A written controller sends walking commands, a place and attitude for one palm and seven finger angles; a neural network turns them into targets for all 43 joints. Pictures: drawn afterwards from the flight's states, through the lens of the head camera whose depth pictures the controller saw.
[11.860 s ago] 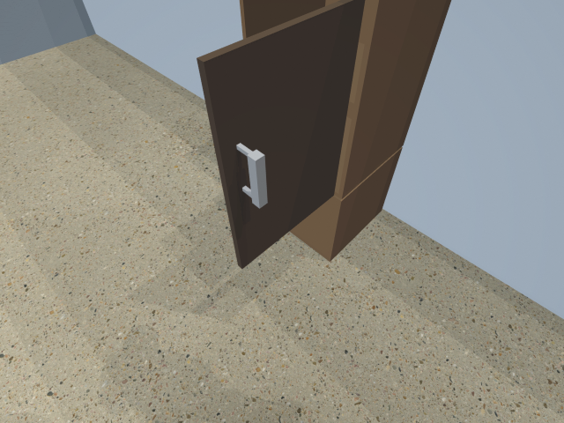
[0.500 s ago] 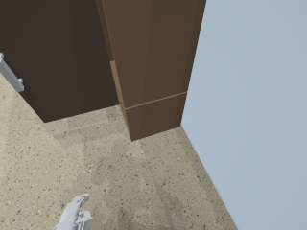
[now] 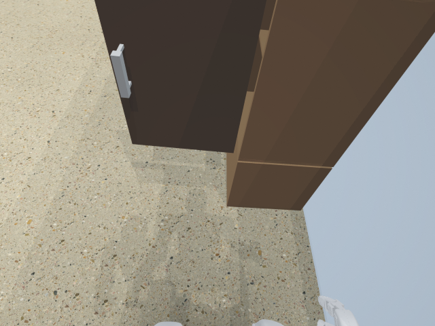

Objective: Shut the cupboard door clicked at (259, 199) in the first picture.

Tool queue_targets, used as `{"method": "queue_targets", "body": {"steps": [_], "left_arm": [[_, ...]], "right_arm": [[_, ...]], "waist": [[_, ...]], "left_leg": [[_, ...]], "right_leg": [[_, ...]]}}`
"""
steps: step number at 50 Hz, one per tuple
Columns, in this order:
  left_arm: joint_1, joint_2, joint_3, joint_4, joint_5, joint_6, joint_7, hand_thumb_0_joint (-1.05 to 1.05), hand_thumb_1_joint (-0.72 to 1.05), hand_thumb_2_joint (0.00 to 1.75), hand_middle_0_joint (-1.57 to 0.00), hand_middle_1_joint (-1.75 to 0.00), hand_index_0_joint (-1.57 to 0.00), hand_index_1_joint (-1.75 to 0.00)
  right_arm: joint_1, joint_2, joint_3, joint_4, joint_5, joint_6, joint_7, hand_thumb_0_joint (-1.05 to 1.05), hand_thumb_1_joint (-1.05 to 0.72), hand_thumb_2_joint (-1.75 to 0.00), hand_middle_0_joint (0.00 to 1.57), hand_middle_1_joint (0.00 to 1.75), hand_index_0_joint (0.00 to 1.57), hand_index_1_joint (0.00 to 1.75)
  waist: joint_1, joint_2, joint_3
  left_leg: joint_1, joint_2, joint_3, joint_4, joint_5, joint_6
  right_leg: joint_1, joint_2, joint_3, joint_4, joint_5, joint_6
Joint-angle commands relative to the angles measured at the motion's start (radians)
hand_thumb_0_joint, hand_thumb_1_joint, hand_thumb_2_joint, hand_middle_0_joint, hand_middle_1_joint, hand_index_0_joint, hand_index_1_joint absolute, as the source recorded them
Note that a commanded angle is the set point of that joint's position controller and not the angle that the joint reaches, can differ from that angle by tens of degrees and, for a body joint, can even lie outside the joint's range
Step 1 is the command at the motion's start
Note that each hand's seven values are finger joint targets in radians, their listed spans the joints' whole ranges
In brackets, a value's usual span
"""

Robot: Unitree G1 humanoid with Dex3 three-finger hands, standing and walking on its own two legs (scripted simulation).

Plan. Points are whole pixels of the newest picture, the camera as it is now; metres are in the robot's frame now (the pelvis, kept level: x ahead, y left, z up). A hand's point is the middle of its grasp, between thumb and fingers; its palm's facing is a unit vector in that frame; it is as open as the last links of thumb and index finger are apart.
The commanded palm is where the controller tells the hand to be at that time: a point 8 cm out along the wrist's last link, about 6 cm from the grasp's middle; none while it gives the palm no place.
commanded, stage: take the last steps up to it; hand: left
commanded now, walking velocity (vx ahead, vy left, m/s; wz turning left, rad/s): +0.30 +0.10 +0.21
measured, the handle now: (123, 71) +0.71 +0.35 +0.01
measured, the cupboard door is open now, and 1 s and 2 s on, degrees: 89 89 89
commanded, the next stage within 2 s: come to a stop and stand still in 0.76 s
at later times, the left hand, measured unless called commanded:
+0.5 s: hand out of the picture +0.05 +0.14 -0.15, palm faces +0.15 -0.97 -0.18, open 7.4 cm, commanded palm none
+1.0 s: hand (116, 249) +0.27 +0.26 -0.16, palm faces +0.15 -0.96 -0.23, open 7.4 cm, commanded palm none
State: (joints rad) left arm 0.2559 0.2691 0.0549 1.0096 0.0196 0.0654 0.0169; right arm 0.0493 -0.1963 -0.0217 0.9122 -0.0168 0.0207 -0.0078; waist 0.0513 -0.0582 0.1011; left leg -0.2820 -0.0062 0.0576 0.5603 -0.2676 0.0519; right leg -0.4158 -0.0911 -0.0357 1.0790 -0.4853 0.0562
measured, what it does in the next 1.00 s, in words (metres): walks ahead: right foot, then left foot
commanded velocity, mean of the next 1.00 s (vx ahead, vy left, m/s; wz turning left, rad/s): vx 0.16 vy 0.06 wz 0.06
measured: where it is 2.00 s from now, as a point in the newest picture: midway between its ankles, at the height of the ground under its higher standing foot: outside the picture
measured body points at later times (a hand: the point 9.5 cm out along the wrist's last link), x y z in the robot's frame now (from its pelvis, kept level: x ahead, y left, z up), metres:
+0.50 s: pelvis +0.08 -0.02 +0.01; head +0.11 -0.02 +0.46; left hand +0.04 +0.19 -0.14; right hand +0.12 -0.27 -0.14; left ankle +0.12 +0.14 -0.66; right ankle +0.03 -0.14 -0.73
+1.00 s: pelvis +0.22 +0.06 +0.00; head +0.24 +0.06 +0.45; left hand +0.26 +0.31 -0.14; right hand +0.30 -0.16 -0.16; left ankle +0.22 +0.17 -0.73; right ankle +0.28 -0.03 -0.73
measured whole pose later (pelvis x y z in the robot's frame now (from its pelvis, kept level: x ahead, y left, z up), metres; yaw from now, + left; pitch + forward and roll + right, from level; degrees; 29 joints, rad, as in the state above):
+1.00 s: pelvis +0.22 +0.06 +0.00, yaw +6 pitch -1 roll +3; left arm 0.19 0.18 0.04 0.99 0.02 -0.02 0.02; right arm 0.22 -0.16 -0.02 1.03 -0.02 -0.02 -0.02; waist 0.01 -0.04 0.04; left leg -0.23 -0.02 0.16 0.48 -0.24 0.03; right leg -0.37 -0.07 -0.08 0.64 -0.23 0.01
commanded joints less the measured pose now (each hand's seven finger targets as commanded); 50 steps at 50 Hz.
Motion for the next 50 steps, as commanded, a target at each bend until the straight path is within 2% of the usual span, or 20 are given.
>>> {"method": "queue_targets", "body": {"steps": [1,8,11,12,13,14,16,19,23,29,32,33,34,35,36,38,40,46,48,50], "left_arm": [[0.008,0.032,0.010,-0.073,0.006,-0.040,-0.020,0.00,0.90,0.90,-0.20,-0.30,-0.20,-0.30],[-0.053,0.012,0.004,-0.114,0.006,-0.071,-0.033,0.00,0.90,0.90,-0.20,-0.30,-0.20,-0.30],[0.109,0.014,0.015,-0.057,0.010,-0.085,-0.030,0.00,0.90,0.90,-0.20,-0.30,-0.20,-0.30],[0.187,0.070,0.029,-0.037,0.017,-0.095,-0.021,0.00,0.90,0.90,-0.20,-0.30,-0.20,-0.30],[0.250,0.165,0.050,-0.030,0.022,-0.101,-0.009,0.00,0.90,0.90,-0.20,-0.30,-0.20,-0.30],[0.235,0.169,0.044,-0.042,0.008,-0.102,-0.001,0.00,0.90,0.90,-0.20,-0.30,-0.20,-0.30],[0.095,0.105,0.030,-0.064,0.004,-0.119,-0.003,0.00,0.90,0.90,-0.20,-0.30,-0.20,-0.30],[0.083,0.024,0.010,-0.046,-0.003,-0.145,-0.002,0.00,0.90,0.90,-0.20,-0.30,-0.20,-0.30],[0.175,0.046,0.015,0.020,0.001,-0.160,0.001,0.00,0.90,0.90,-0.20,-0.30,-0.20,-0.30],[0.174,0.066,0.018,0.065,0.011,-0.144,0.000,0.00,0.90,0.90,-0.20,-0.30,-0.20,-0.30],[0.136,0.058,0.018,0.068,0.006,-0.132,-0.002,0.00,0.90,0.90,-0.20,-0.30,-0.20,-0.30],[0.169,0.017,0.009,0.056,-0.002,-0.126,-0.007,0.00,0.90,0.90,-0.20,-0.30,-0.20,-0.30],[0.174,-0.037,-0.003,0.028,-0.012,-0.123,-0.009,0.00,0.90,0.90,-0.20,-0.30,-0.20,-0.30],[0.110,-0.037,-0.006,0.001,-0.011,-0.116,-0.002,0.00,0.90,0.90,-0.20,-0.30,-0.20,-0.30],[0.080,-0.050,-0.004,-0.021,-0.007,-0.120,-0.002,0.00,0.90,0.90,-0.20,-0.30,-0.20,-0.30],[0.050,-0.048,-0.001,0.005,0.002,-0.104,-0.011,0.00,0.90,0.90,-0.20,-0.30,-0.20,-0.30],[0.096,-0.066,-0.003,0.019,0.007,-0.089,-0.018,0.00,0.90,0.90,-0.20,-0.30,-0.20,-0.30],[0.087,-0.106,-0.021,0.008,0.000,-0.075,-0.007,0.00,0.90,0.90,-0.20,-0.30,-0.20,-0.30],[0.141,-0.071,-0.016,0.021,0.000,-0.076,0.000,0.00,0.90,0.90,-0.20,-0.30,-0.20,-0.30],[0.096,0.028,-0.012,0.002,0.007,-0.086,0.007,0.00,0.90,0.90,-0.20,-0.30,-0.20,-0.30]], "right_arm": [[0.108,-0.193,-0.046,-0.013,-0.004,-0.021,-0.013,0.00,-0.90,-0.90,0.20,0.30,0.20,0.30],[0.172,-0.188,-0.060,0.019,-0.011,-0.028,-0.001,0.00,-0.90,-0.90,0.20,0.30,0.20,0.30],[0.141,-0.162,-0.061,0.016,-0.003,-0.025,0.002,0.00,-0.90,-0.90,0.20,0.30,0.20,0.30],[0.126,-0.112,-0.052,0.007,0.005,-0.027,0.007,0.00,-0.90,-0.90,0.20,0.30,0.20,0.30],[0.098,-0.054,-0.040,-0.032,0.008,-0.029,0.017,0.00,-0.90,-0.90,0.20,0.30,0.20,0.30],[0.030,-0.130,-0.053,-0.054,-0.013,-0.023,0.026,0.00,-0.90,-0.90,0.20,0.30,0.20,0.30],[0.084,-0.112,-0.065,-0.011,-0.017,-0.016,0.037,0.00,-0.90,-0.90,0.20,0.30,0.20,0.30],[0.139,-0.084,-0.057,0.031,-0.014,-0.010,0.047,0.00,-0.90,-0.90,0.20,0.30,0.20,0.30],[0.106,-0.048,-0.046,0.035,-0.005,-0.018,0.052,0.00,-0.90,-0.90,0.20,0.30,0.20,0.30],[0.058,-0.025,-0.030,0.017,0.000,-0.038,0.059,0.00,-0.90,-0.90,0.20,0.30,0.20,0.30],[0.281,-0.082,-0.044,0.088,-0.011,-0.054,0.041,0.00,-0.90,-0.90,0.20,0.30,0.20,0.30],[0.416,-0.174,-0.064,0.118,-0.021,-0.061,0.025,0.00,-0.90,-0.90,0.20,0.30,0.20,0.30],[0.507,-0.260,-0.085,0.133,-0.019,-0.064,0.006,0.00,-0.90,-0.90,0.20,0.30,0.20,0.30],[0.494,-0.270,-0.082,0.133,-0.009,-0.053,-0.009,0.00,-0.90,-0.90,0.20,0.30,0.20,0.30],[0.409,-0.249,-0.075,0.104,-0.012,-0.053,-0.006,0.00,-0.90,-0.90,0.20,0.30,0.20,0.30],[0.261,-0.140,-0.043,0.075,-0.010,-0.065,-0.013,0.00,-0.90,-0.90,0.20,0.30,0.20,0.30],[0.239,-0.092,-0.027,0.073,-0.010,-0.076,-0.017,0.00,-0.90,-0.90,0.20,0.30,0.20,0.30],[0.187,-0.086,-0.022,0.073,-0.013,-0.070,-0.022,0.00,-0.90,-0.90,0.20,0.30,0.20,0.30],[0.152,-0.081,-0.015,0.075,-0.004,-0.060,-0.024,0.00,-0.90,-0.90,0.20,0.30,0.20,0.30],[0.177,-0.046,-0.015,0.083,0.013,-0.036,-0.015,0.00,-0.90,-0.90,0.20,0.30,0.20,0.30]], "waist": [[-0.054,0.208,-0.111],[-0.067,0.215,-0.061],[0.010,0.108,-0.073],[0.055,-0.033,-0.068],[0.088,-0.305,-0.036],[0.081,-0.182,0.040],[-0.012,-0.107,0.053],[-0.042,-0.103,0.044],[-0.014,-0.033,-0.015],[-0.006,-0.131,0.000],[-0.117,-0.029,-0.075],[-0.160,0.158,-0.187],[-0.175,0.377,-0.286],[-0.173,0.303,-0.281],[-0.139,0.204,-0.184],[-0.077,0.240,-0.078],[-0.047,0.203,-0.062],[-0.017,0.081,-0.093],[0.019,0.065,-0.111],[-0.018,-0.079,-0.086]], "left_leg": [[0.098,0.233,-0.231,-0.290,0.068,0.116],[0.045,0.217,-0.295,-0.333,-0.224,0.129],[-0.151,0.130,-0.225,-0.193,-0.320,0.071],[-0.314,0.029,-0.137,0.001,-0.320,0.022],[-0.490,-0.061,-0.004,0.280,-0.335,-0.036],[-0.490,0.005,-0.099,0.463,-0.274,-0.037],[-0.438,0.050,-0.123,0.556,-0.070,-0.050],[-0.402,0.084,-0.086,0.524,0.075,-0.084],[-0.407,0.083,-0.021,0.368,0.070,-0.101],[-0.225,0.046,0.049,0.094,0.041,-0.063],[0.167,-0.001,0.070,-0.061,0.097,-0.037],[0.373,0.144,-0.076,-0.069,0.144,0.008],[0.484,0.366,-0.406,-0.190,0.209,0.107],[0.433,0.414,-0.443,-0.260,0.204,0.154],[0.280,0.421,-0.393,-0.289,0.053,0.177],[0.071,0.340,-0.278,-0.341,-0.004,0.124],[0.006,0.294,-0.167,-0.354,0.085,0.102],[-0.021,0.277,-0.068,-0.287,0.320,0.122],[-0.066,0.235,-0.036,-0.193,0.288,0.067],[-0.050,0.088,0.020,-0.093,-0.012,-0.043]], "right_leg": [[-0.060,0.000,-0.005,-0.020,0.052,-0.007],[0.038,0.025,-0.048,-0.336,0.034,-0.029],[0.367,0.059,-0.066,-0.590,0.134,-0.035],[0.508,-0.053,0.094,-0.735,-0.010,-0.066],[0.542,-0.346,0.488,-0.939,-0.244,-0.168],[0.363,-0.423,0.588,-1.025,-0.356,-0.230],[0.262,-0.312,0.425,-1.000,-0.235,-0.187],[0.286,-0.234,0.140,-0.972,0.161,-0.144],[0.445,-0.238,0.021,-0.897,0.536,-0.161],[0.396,-0.240,-0.046,-0.815,0.636,-0.148],[0.229,-0.177,-0.109,-0.532,0.652,-0.105],[0.087,-0.085,-0.156,-0.296,0.398,-0.073],[-0.094,0.047,-0.152,0.008,-0.121,-0.044],[-0.143,0.029,-0.027,0.170,-0.136,-0.075],[-0.165,-0.004,-0.022,0.236,-0.100,-0.091],[-0.159,-0.055,0.015,0.220,0.052,-0.077],[-0.087,-0.053,0.003,0.115,0.099,-0.069],[0.142,0.000,-0.028,-0.341,0.159,-0.046],[0.282,0.012,-0.020,-0.540,0.321,-0.042],[0.222,-0.120,0.188,-0.713,0.491,-0.102]]}}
